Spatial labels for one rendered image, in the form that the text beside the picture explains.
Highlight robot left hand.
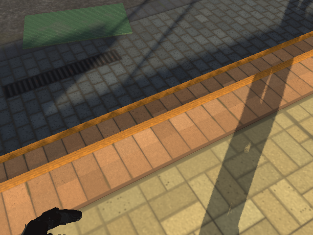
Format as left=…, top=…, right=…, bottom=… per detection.
left=21, top=207, right=82, bottom=235

